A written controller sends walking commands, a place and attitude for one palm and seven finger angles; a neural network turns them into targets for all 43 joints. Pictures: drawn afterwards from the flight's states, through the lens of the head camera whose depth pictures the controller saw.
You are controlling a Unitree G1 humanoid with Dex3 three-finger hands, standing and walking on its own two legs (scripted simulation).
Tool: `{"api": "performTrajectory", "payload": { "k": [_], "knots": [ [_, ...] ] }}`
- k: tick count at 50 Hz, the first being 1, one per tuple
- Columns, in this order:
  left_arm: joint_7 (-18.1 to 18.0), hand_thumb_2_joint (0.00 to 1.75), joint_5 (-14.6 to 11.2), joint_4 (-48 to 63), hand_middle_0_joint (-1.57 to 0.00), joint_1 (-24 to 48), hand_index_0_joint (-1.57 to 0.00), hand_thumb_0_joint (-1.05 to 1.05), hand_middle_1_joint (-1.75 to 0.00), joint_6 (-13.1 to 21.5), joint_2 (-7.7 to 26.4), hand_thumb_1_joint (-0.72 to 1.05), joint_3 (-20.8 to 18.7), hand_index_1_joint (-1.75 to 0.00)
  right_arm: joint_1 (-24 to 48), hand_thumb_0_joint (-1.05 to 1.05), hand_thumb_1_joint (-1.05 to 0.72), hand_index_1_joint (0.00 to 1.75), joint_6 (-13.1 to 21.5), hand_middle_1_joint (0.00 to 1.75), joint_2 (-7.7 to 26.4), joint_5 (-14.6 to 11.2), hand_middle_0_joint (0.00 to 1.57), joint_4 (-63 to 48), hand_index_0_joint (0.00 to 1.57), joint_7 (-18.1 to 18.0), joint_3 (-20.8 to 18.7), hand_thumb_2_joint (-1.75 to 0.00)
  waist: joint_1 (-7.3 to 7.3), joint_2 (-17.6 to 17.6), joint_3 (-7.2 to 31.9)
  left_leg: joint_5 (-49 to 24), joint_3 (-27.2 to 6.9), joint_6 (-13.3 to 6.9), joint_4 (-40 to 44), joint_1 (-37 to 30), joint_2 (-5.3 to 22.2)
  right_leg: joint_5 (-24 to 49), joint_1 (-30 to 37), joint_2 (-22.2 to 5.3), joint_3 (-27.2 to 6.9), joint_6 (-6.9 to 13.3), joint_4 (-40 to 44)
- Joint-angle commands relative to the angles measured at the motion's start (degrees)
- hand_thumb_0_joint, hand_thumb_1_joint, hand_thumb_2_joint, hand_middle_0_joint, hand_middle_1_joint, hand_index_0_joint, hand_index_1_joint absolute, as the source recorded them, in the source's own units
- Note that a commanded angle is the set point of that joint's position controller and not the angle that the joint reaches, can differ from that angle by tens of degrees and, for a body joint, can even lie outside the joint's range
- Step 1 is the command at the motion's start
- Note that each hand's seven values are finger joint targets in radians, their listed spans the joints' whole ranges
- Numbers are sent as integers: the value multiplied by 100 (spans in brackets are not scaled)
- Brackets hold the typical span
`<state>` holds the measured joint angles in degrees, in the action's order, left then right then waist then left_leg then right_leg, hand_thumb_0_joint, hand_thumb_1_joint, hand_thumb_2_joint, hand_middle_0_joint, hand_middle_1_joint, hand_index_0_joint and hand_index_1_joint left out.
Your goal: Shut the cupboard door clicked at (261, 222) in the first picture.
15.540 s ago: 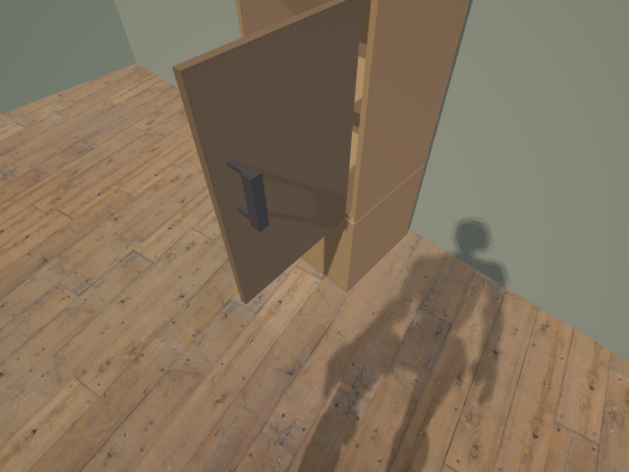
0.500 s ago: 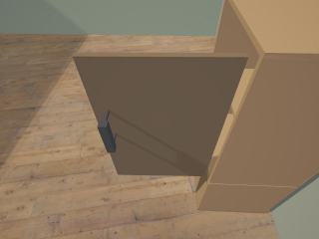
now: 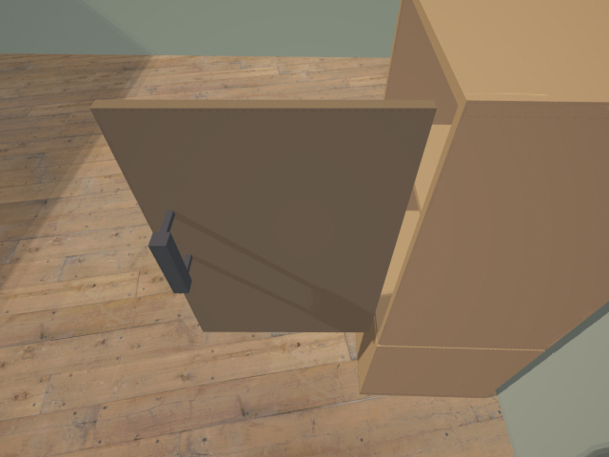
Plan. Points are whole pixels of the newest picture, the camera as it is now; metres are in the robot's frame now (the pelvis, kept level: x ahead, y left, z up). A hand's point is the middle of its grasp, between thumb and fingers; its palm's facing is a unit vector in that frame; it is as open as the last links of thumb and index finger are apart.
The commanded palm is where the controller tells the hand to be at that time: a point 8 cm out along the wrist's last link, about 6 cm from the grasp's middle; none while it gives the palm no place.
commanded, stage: shuffle to correct the standing spot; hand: left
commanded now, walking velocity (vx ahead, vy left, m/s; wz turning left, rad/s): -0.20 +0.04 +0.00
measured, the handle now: (175, 252) +0.39 +0.23 +0.01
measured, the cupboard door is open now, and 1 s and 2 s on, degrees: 91 91 91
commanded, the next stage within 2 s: come to a stop and stand still in 0.02 s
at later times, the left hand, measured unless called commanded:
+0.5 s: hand out of the picture +0.00 +0.18 -0.17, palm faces +0.01 -0.98 -0.22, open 7.3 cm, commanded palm none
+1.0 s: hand out of the picture -0.02 +0.21 -0.18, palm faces +0.02 -0.98 -0.17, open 7.4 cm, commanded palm none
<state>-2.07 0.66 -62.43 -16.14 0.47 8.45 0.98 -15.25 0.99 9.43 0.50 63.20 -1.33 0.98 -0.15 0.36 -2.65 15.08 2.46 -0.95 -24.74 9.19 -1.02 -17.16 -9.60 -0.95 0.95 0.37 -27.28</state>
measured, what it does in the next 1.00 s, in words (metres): stands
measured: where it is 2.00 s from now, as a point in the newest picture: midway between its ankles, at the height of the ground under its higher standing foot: outside the picture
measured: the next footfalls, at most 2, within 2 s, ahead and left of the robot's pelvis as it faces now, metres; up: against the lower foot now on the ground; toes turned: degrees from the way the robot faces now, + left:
none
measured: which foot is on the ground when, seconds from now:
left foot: down 0.00-1.00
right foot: down 0.00-1.00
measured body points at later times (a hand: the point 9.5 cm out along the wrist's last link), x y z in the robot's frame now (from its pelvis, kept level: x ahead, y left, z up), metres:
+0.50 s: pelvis -0.02 +0.00 +0.00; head +0.00 +0.00 +0.45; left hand +0.00 +0.23 -0.16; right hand -0.01 -0.22 -0.16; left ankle -0.02 +0.11 -0.74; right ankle -0.03 -0.11 -0.74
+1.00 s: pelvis -0.02 +0.04 +0.00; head -0.01 +0.06 +0.45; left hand -0.02 +0.26 -0.17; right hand +0.00 -0.19 -0.15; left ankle -0.02 +0.11 -0.74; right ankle -0.03 -0.11 -0.74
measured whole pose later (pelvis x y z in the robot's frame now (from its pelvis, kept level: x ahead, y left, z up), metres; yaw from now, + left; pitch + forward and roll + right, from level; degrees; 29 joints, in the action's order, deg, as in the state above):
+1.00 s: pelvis -0.02 +0.04 +0.00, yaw +1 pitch -1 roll -1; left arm -2.0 1.0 -61.5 -17.2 0.3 9.7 1.1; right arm -15.4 0.9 9.6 0.7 61.7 -0.4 1.1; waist 0.1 -1.3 -1.7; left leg 14.4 2.4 -4.4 -26.4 11.3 -3.4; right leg -14.7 -9.6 -3.4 1.2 -2.8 -25.3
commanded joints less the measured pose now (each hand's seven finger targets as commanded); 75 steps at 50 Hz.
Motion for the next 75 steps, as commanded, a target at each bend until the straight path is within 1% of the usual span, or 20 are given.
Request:
{"api": "performTrajectory", "payload": {
  "k": [1, 5, 8, 11, 13, 15, 21, 22, 23, 24, 25, 27, 28, 31, 32, 38, 41, 56, 63, 75],
  "knots": [
    [-92, 90, -14, 287, -20, -421, -20, 0, -30, 23, 809, 90, -207, -30, -250, 0, -90, 30, 36, 30, 539, -12, 20, -322, 20, -83, -184, -90, -50, 30, 256, -2459, -380, -51, -1, -156, 676, 2553, -37, -664, -558, 247, -29],
    [-104, 90, 12, 470, -20, -391, -20, 0, -30, -45, 934, 90, -303, -30, -127, 0, -90, 30, -100, 30, 596, 6, 20, -529, 20, -85, -299, -90, -59, -185, 334, -2253, -233, 11, -465, 4, 614, 2907, -151, -831, -763, 394, -201],
    [-85, 90, 25, 588, -20, -255, -20, 0, -30, -82, 992, 90, -308, -30, -137, 0, -90, 30, -178, 30, 452, -5, 20, -610, 20, -61, -313, -90, 5, -616, 291, -947, -100, 79, -749, 63, 336, 2173, -548, -1131, -1137, 684, 225],
    [-52, 90, 32, 683, -20, 98, -20, 0, -30, -95, 971, 90, -260, -30, -238, 0, -90, 30, -179, 30, 399, 15, 20, -565, 20, -7, -279, -90, 119, -549, 20, -325, -217, 68, -379, -11, 373, 492, -1089, -954, -1051, 532, 510],
    [-22, 90, 29, 690, -20, 136, -20, 0, -30, -102, 873, 90, -229, -30, -195, 0, -90, 30, -135, 30, 425, 45, 20, -538, 20, 23, -247, -90, 36, -155, -232, 39, -462, -38, 168, 217, 514, -629, -1127, -628, -825, 336, 616],
    [2, 90, 37, 611, -20, 35, -20, 0, -30, -77, 819, 90, -212, -30, -163, 0, -90, 30, -86, 30, 482, 67, 20, -520, 20, 42, -208, -90, -30, -47, -378, 389, -553, -69, 425, 561, 527, -874, -874, -495, -740, 243, 679],
    [30, 90, 13, 431, -20, -179, -20, 0, -30, 30, 723, 90, -157, -30, -374, 0, -90, 30, 51, 30, 449, 42, 20, -363, 20, 22, -114, -90, -60, -41, -132, -385, -532, -75, 499, 346, 555, 13, -398, -498, -562, 219, 661],
    [-196, 90, 61, 152, -20, -791, -20, 0, -30, 210, 851, 90, -184, -30, 350, 0, -90, 30, 95, 30, 706, -26, 20, -698, 20, 50, -177, -90, -317, -358, -22, -546, -342, 99, -772, 586, 610, 2320, -199, -834, -868, 118, 639],
    [-156, 90, 42, 289, -20, -458, -20, 0, -30, 261, 1127, 90, -179, -30, 7, 0, -90, 30, 63, 30, 568, -24, 20, -821, 20, 51, -124, -90, 110, -282, 252, -325, -297, 217, -610, 525, 352, 3536, 34, -1305, -1084, 371, 522],
    [-126, 90, -3, 455, -20, -307, -20, 0, -30, 282, 1062, 90, -193, -30, -472, 0, -90, 30, 83, 30, 387, 31, 20, -724, 20, 48, -135, -90, 220, -336, 760, -153, -294, 96, -371, 315, 377, 3403, 275, -1211, -918, 476, 173],
    [-106, 90, -21, 489, -20, -197, -20, 0, -30, 266, 934, 90, -151, -30, -522, 0, -90, 30, 88, 30, 411, 31, 20, -656, 20, 31, -124, -90, 186, -145, 863, -560, -365, 65, -296, 232, 408, 2990, 324, -997, -677, 431, 56],
    [-76, 90, -25, 489, -20, -146, -20, 0, -30, 200, 872, 90, -127, -30, -377, 0, -90, 30, 57, 30, 494, 15, 20, -640, 20, 23, -135, -90, 122, 15, 360, -830, -521, 1, -126, 343, 518, 1596, -49, -715, -509, 317, 181],
    [-64, 90, -4, 480, -20, -130, -20, 0, -30, 158, 834, 90, -120, -30, -314, 0, -90, 30, 63, 30, 485, 32, 20, -639, 20, 22, -127, -90, 64, 204, 65, -1058, -588, -40, -41, 447, 569, 1306, -213, -603, -462, 301, 221],
    [-52, 90, 6, 439, -20, -203, -20, 0, -30, 100, 747, 90, -102, -30, -310, 0, -90, 30, 35, 30, 572, 24, 20, -647, 20, 33, -128, -90, 66, -103, -334, -353, -748, -94, 240, 771, 566, 207, -359, -481, -444, 240, 412],
    [-45, 90, 10, 445, -20, -204, -20, 0, -30, 87, 732, 90, -101, -30, -314, 0, -90, 30, 32, 30, 599, 27, 20, -646, 20, 40, -132, -90, 62, -38, -407, -95, -787, -101, 343, 839, 549, 6, -407, -461, -431, 228, 435],
    [-30, 90, 20, 433, -20, -331, -20, 0, -30, 68, 678, 90, -102, -30, -295, 0, -90, 30, 84, 30, 640, 31, 20, -572, 20, 36, -134, -90, 6, 123, -186, -181, -920, -179, 619, 724, 605, 360, -154, -423, -278, 155, 352],
    [-31, 90, 22, 383, -20, -372, -20, 0, -30, 69, 653, 90, -83, -30, -262, 0, -90, 30, 84, 30, 671, 20, 20, -536, 20, 38, -132, -90, -2, -41, -181, -176, -925, -178, 645, 709, 589, 439, -95, -458, -283, 127, 396],
    [-59, 90, 13, 123, -20, -514, -20, 0, -30, 69, 623, 90, -69, -30, -211, 0, -90, 30, 137, 30, 705, -15, 20, -221, 20, -8, -102, -90, -12, 21, 77, -1651, -775, -162, 515, 76, 623, 1049, 146, -564, -210, 4, 472],
    [-61, 90, 20, 55, -20, -523, -20, 0, -30, 43, 610, 90, -56, -30, -178, 0, -90, 30, 106, 30, 663, -25, 20, -124, 20, -12, -85, -90, -9, -8, -212, -1291, -799, -159, 681, 192, 612, 904, 107, -558, -217, -11, 579],
    [-72, 90, 11, 17, -20, -577, -20, 0, -30, 55, 575, 90, -62, -30, -223, 0, -90, 30, 120, 30, 615, -22, 20, -30, 20, -13, -82, -90, -22, -54, -98, -1396, -765, -152, 706, 65, 589, 1028, 199, -607, -228, -25, 627]
  ]
}}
